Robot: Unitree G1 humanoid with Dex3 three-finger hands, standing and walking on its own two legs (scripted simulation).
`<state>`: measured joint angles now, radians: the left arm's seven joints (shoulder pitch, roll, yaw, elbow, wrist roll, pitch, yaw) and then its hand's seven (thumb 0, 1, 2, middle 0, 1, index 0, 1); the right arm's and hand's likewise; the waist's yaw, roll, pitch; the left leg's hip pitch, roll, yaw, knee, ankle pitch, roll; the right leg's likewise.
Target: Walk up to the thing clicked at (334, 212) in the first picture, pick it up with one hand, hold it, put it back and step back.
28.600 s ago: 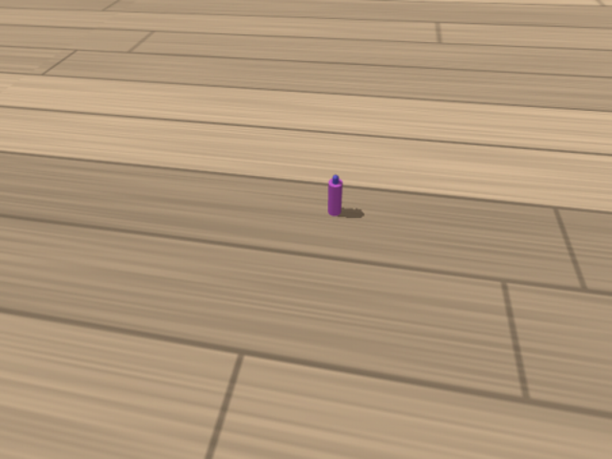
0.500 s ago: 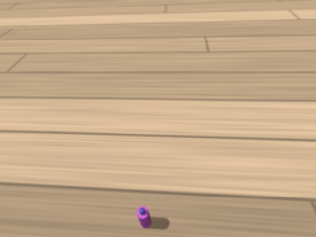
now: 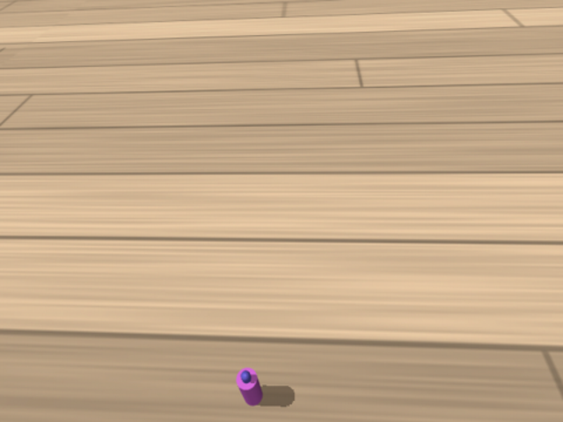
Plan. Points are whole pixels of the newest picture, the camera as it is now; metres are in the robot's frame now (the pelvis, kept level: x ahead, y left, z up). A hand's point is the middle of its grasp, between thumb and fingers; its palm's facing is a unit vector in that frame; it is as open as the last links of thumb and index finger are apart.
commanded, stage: stand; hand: left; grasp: from the side
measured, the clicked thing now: (249, 385) +0.37 +0.17 -0.67
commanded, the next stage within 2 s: step back in 0.82 s
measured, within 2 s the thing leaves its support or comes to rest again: neither
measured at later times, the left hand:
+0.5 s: hand out of the picture +0.08 +0.24 -0.16, palm faces -0.02 -0.94 -0.34, open 7.4 cm
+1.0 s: hand out of the picture +0.09 +0.27 -0.16, palm faces -0.02 -0.93 -0.37, open 7.4 cm
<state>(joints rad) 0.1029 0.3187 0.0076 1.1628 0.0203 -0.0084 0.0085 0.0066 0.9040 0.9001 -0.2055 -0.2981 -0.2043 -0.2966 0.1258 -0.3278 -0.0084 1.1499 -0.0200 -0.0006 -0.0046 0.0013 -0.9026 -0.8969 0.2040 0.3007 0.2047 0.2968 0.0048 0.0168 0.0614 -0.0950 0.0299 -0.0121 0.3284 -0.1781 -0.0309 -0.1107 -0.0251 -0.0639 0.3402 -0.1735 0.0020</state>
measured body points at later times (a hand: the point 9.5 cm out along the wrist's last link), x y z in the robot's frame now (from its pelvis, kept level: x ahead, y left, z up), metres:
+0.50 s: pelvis +0.01 +0.00 +0.00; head +0.01 -0.01 +0.45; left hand +0.08 +0.29 -0.13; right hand +0.07 -0.30 -0.14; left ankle +0.00 +0.14 -0.75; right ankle +0.01 -0.12 -0.75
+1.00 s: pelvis -0.02 +0.02 -0.01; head +0.03 +0.01 +0.44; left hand +0.09 +0.32 -0.14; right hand +0.07 -0.30 -0.14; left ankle -0.03 +0.14 -0.72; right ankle +0.01 -0.12 -0.75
